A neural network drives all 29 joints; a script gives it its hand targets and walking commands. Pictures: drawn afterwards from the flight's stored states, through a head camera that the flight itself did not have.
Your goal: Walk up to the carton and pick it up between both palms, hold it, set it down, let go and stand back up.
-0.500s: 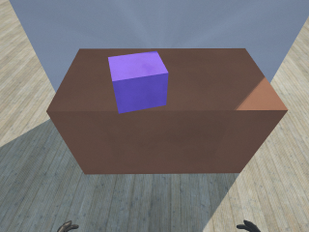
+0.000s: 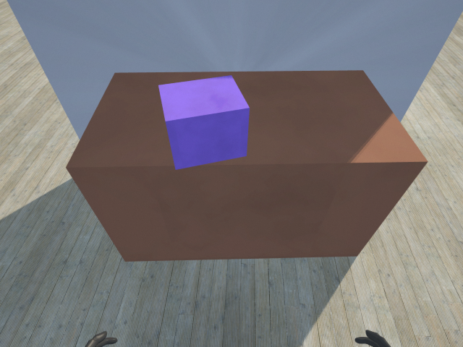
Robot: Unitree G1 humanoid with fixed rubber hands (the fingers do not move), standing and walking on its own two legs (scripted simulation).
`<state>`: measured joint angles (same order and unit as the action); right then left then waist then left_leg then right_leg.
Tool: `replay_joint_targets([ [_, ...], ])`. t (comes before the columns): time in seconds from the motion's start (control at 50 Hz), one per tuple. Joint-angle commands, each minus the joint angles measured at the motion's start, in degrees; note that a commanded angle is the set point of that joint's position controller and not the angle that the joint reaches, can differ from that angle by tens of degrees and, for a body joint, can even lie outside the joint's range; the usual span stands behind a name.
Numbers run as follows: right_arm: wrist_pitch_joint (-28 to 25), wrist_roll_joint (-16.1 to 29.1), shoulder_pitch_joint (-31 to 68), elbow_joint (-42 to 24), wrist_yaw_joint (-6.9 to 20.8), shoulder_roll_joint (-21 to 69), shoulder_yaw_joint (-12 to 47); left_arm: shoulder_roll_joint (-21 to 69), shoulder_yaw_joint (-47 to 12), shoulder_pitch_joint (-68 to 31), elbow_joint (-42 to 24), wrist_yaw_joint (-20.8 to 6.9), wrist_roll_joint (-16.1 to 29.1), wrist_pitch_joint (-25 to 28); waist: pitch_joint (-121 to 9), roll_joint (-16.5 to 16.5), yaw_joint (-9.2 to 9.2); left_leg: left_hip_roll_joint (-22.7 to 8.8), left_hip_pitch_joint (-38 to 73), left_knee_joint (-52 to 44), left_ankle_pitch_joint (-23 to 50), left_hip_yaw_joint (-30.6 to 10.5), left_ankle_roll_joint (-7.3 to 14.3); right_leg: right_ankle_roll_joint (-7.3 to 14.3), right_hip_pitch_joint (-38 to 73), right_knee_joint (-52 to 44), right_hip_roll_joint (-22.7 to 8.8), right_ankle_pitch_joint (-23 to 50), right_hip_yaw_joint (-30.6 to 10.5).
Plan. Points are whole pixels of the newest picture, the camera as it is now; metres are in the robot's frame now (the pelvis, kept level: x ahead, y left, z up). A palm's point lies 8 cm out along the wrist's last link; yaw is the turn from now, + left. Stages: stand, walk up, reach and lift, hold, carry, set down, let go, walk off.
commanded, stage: stand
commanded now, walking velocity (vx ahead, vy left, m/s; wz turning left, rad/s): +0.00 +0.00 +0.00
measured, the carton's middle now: (203, 121) +0.73 +0.07 -0.04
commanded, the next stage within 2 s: none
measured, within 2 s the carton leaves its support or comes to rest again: neither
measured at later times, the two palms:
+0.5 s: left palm out of the picture +0.12 +0.26 -0.09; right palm out of the picture +0.09 -0.26 -0.10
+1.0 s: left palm out of the picture +0.12 +0.26 -0.09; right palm out of the picture +0.08 -0.27 -0.10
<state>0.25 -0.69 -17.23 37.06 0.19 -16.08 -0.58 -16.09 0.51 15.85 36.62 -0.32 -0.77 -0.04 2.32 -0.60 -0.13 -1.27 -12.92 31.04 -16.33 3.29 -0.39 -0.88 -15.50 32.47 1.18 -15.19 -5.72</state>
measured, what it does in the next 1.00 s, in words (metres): stands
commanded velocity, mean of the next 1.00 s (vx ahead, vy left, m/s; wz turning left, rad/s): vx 0.00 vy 0.00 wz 0.00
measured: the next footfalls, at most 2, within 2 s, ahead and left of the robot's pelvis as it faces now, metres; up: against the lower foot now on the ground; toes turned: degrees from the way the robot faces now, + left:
none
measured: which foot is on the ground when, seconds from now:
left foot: down 0.00-1.00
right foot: down 0.00-1.00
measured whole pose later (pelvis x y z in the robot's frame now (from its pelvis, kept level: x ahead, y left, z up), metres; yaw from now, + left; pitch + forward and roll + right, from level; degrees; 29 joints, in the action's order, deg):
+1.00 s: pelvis +0.00 +0.00 +0.00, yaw -2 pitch -2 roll +1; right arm 0.6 -0.7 -17.8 37.6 0.0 -16.6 -0.4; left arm -16.3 0.6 15.8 37.4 -0.1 -0.9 -0.2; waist 2.4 -0.4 -0.3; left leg -1.8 -12.2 31.0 -16.9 5.1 -0.3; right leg -1.2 -15.9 32.9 1.9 -15.1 -8.0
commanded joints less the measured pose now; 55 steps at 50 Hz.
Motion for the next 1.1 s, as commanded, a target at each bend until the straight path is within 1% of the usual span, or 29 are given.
replay_joint_targets([
  [0.0,-1.0,0.0,-0.2,-4.6,-0.2,-7.3,-2.2,-7.0,2.2,-0.3,-4.3,0.3,-0.1,1.1,-1.6,0.5,-0.02,-4.9,0.1,-5.9,2.1,-5.6,2.4,2.3,-0.8,-5.6,-4.2,5.8,-4.6],
  [0.02,-1.0,0.0,-0.2,-4.4,-0.2,-7.3,-2.2,-7.0,2.2,-0.3,-4.2,0.3,-0.1,1.1,-1.9,0.8,0.10,-4.9,0.5,-5.9,2.5,-5.5,2.4,2.3,-0.6,-5.5,-4.2,6.3,-4.7],
  [0.04,-1.1,0.0,-0.6,-4.4,-0.2,-7.3,-2.2,-7.0,2.2,-0.5,-4.2,0.3,0.0,1.1,-2.1,0.1,-0.13,-5.0,0.6,-6.0,3.0,-5.6,2.5,2.3,-0.6,-5.3,-4.1,6.7,-4.6],
  [0.08,-1.0,0.1,-0.4,-4.5,-0.3,-7.6,-2.2,-6.9,2.1,-0.2,-4.1,0.3,0.0,1.0,-2.2,0.0,0.09,-5.1,0.3,-6.2,1.7,-5.7,2.5,2.2,-0.9,-5.4,-4.0,5.5,-4.6],
  [0.1,-1.0,0.1,-0.1,-4.5,-0.3,-7.6,-2.2,-6.9,2.2,-0.3,-4.0,0.3,-0.1,1.0,-1.9,0.7,0.12,-5.0,0.3,-6.2,1.4,-5.6,2.4,2.2,-1.0,-5.4,-4.0,5.6,-4.7],
  [0.14,-0.9,0.1,-0.6,-4.4,-0.3,-7.3,-2.1,-7.0,2.1,-0.4,-4.0,0.3,0.0,1.0,-1.4,-0.2,-0.16,-5.0,0.1,-6.2,1.3,-5.6,2.4,2.3,-1.3,-5.6,-4.0,5.6,-4.8],
  [0.18,-0.9,0.1,-0.7,-4.4,-0.3,-7.3,-2.2,-7.1,2.2,-0.4,-3.9,0.3,0.0,1.1,-1.7,-0.5,-0.19,-5.0,0.7,-6.0,1.9,-5.5,2.4,2.2,-1.3,-5.6,-4.1,5.8,-4.9],
  [0.2,-0.9,0.1,-0.4,-4.4,-0.3,-7.4,-2.1,-7.0,2.2,-0.4,-4.0,0.3,0.0,1.1,-1.2,0.1,-0.02,-5.0,0.3,-6.2,1.9,-5.5,2.5,2.2,-1.4,-5.5,-4.0,5.9,-5.0],
  [0.22,-0.9,0.1,-0.7,-4.4,-0.3,-7.5,-2.1,-7.0,2.2,-0.2,-3.9,0.3,0.0,1.0,-1.6,-0.3,-0.06,-5.1,0.6,-6.1,2.1,-5.6,2.5,2.3,-1.4,-5.6,-4.0,6.0,-5.1],
  [0.24,-0.9,0.0,-0.4,-4.4,-0.3,-7.7,-2.2,-6.7,2.1,-0.2,-3.8,0.3,0.0,1.0,-1.3,0.4,0.04,-5.1,0.3,-6.1,1.8,-5.4,2.5,2.3,-1.5,-5.7,-4.0,5.8,-5.1],
  [0.26,-0.9,-0.1,-0.5,-4.5,-0.3,-7.4,-2.1,-7.0,2.2,-0.1,-3.9,0.3,-0.1,1.0,-1.3,-0.2,0.05,-5.0,0.5,-6.0,1.8,-5.3,2.5,2.2,-1.3,-5.6,-4.0,6.1,-5.2],
  [0.32,-0.9,0.0,-0.8,-4.4,-0.3,-7.4,-2.2,-7.1,2.3,-0.3,-4.0,0.3,-0.1,1.0,-1.1,-0.5,-0.13,-5.0,1.0,-5.8,2.1,-5.2,2.5,2.2,-1.7,-5.6,-4.0,6.3,-5.4],
  [0.42,-0.7,0.0,-0.7,-4.2,-0.3,-7.6,-2.2,-6.9,2.3,-0.2,-3.8,0.3,-0.1,0.9,-0.7,0.2,-0.07,-5.2,0.5,-6.2,1.3,-5.0,2.5,2.3,-1.7,-5.5,-3.8,6.1,-5.5],
  [0.52,-0.8,0.1,-1.1,-4.1,-0.3,-7.6,-2.0,-7.2,2.2,-0.3,-3.9,0.4,-0.1,1.0,-2.3,-0.1,-0.20,-5.2,1.5,-5.7,3.4,-4.8,2.5,2.3,-0.9,-5.1,-3.9,7.9,-5.4],
  [0.54,-0.8,0.1,-0.8,-4.1,-0.4,-7.7,-2.1,-7.1,2.2,-0.3,-3.9,0.5,-0.1,1.0,-2.1,-0.7,-0.03,-5.3,1.6,-5.7,3.5,-4.7,2.5,2.2,-1.1,-5.0,-3.8,8.1,-5.4],
  [0.56,-0.8,0.1,-0.7,-4.2,-0.3,-7.8,-2.2,-7.0,2.1,-0.3,-3.8,0.4,-0.1,0.9,-1.9,-0.2,-0.19,-5.3,1.5,-5.8,3.2,-4.8,2.6,2.2,-1.4,-4.9,-3.8,7.7,-5.4],
  [0.58,-0.8,0.1,-1.0,-4.1,-0.3,-7.7,-2.2,-7.2,2.3,-0.3,-3.8,0.4,-0.1,0.9,-2.6,-0.6,-0.32,-5.4,1.5,-5.9,2.9,-4.9,2.6,2.2,-0.9,-4.8,-3.8,7.5,-5.3],
  [0.64,-0.6,0.1,-0.7,-4.0,-0.4,-7.6,-2.1,-7.1,2.3,-0.1,-3.7,0.4,-0.1,0.8,-1.3,0.5,0.01,-5.3,0.7,-6.2,1.6,-4.7,2.6,2.3,-1.3,-5.2,-3.8,7.0,-5.8],
  [0.66,-0.7,0.1,-0.9,-3.9,-0.4,-7.5,-2.1,-7.1,2.3,-0.1,-3.7,0.4,-0.1,0.9,-1.5,0.1,0.02,-5.3,1.1,-6.1,2.2,-4.5,2.5,2.3,-1.3,-5.1,-3.8,7.4,-5.8],
  [0.82,-0.6,0.1,-1.2,-3.8,-0.4,-7.9,-2.1,-7.2,2.2,-0.3,-3.5,0.4,-0.1,0.9,-1.5,0.1,-0.23,-5.3,1.2,-6.1,1.3,-4.3,2.5,2.2,-1.6,-5.1,-3.5,7.0,-6.2],
  [0.84,-0.6,0.1,-1.3,-3.8,-0.4,-7.8,-2.0,-7.2,2.2,-0.5,-3.6,0.4,-0.1,0.9,-1.6,-0.6,-0.33,-5.3,1.4,-6.0,1.6,-4.3,2.5,2.1,-1.7,-5.1,-3.4,7.2,-6.1],
  [0.86,-0.6,0.0,-1.1,-3.7,-0.4,-7.8,-2.0,-7.1,2.3,-0.4,-3.6,0.5,-0.1,0.9,-1.5,-0.2,-0.10,-5.4,1.4,-5.9,1.4,-4.1,2.5,2.2,-2.0,-5.2,-3.5,7.1,-6.3],
  [0.9,-0.5,0.1,-1.4,-3.6,-0.4,-7.9,-2.0,-7.3,2.3,-0.5,-3.6,0.5,-0.1,0.8,-0.8,-0.8,-0.35,-5.3,1.4,-6.0,0.9,-4.0,2.5,2.2,-2.5,-5.5,-3.5,6.6,-6.5],
  [0.94,-0.5,0.0,-1.4,-3.6,-0.4,-7.8,-2.0,-7.3,2.3,-0.8,-3.6,0.5,-0.1,0.8,-0.5,-0.3,-0.45,-5.4,1.0,-6.2,1.3,-4.1,2.6,2.2,-2.4,-5.3,-3.5,6.8,-6.5],
  [0.98,-0.6,0.1,-1.0,-3.6,-0.4,-7.9,-2.0,-7.0,2.2,-0.5,-3.6,0.4,0.0,0.9,-0.7,-0.1,-0.15,-5.5,1.2,-5.9,2.0,-4.0,2.7,2.2,-2.3,-5.3,-3.4,7.6,-6.6],
  [1.08,-0.6,0.1,-1.1,-3.7,-0.4,-8.3,-2.1,-7.1,2.3,-0.6,-3.5,0.5,-0.1,0.7,-1.9,-0.3,-0.19,-5.9,1.2,-6.3,1.7,-4.3,2.8,2.0,-1.4,-4.5,-3.2,7.4,-6.2],
])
